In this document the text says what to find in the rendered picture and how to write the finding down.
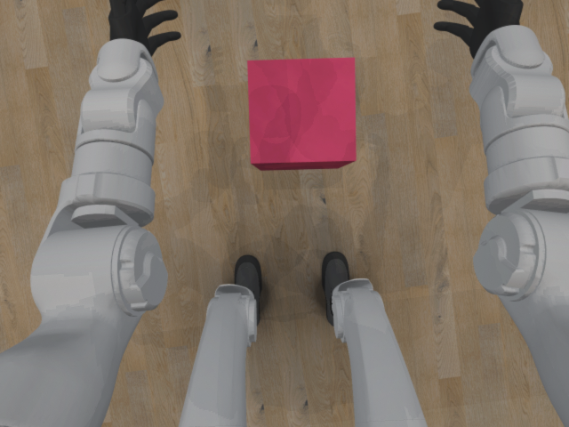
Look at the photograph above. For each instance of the carton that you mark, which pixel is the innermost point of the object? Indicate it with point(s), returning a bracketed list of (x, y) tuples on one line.
[(302, 113)]

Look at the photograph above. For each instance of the robot left hand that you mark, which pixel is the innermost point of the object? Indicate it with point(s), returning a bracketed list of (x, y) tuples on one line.
[(126, 21)]

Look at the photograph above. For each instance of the right robot forearm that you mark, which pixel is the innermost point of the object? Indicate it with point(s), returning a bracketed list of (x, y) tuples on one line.
[(524, 123)]

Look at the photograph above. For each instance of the robot right upper arm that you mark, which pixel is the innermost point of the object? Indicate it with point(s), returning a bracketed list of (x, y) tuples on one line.
[(523, 257)]

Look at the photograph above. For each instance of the right robot thigh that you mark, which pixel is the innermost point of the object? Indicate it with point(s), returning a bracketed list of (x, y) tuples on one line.
[(383, 391)]

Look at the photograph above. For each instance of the left robot forearm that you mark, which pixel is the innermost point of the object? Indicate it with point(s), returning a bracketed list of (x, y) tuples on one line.
[(115, 145)]

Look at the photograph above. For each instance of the robot left upper arm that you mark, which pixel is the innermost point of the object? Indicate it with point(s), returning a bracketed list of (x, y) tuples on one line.
[(91, 287)]

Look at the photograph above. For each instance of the robot right hand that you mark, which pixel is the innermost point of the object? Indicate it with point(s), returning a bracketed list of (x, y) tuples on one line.
[(491, 15)]

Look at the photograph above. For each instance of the robot thigh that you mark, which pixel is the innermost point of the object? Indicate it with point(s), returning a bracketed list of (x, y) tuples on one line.
[(383, 391), (216, 394)]

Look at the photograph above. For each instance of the left robot thigh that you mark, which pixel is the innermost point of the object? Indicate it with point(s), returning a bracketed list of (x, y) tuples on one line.
[(216, 394)]

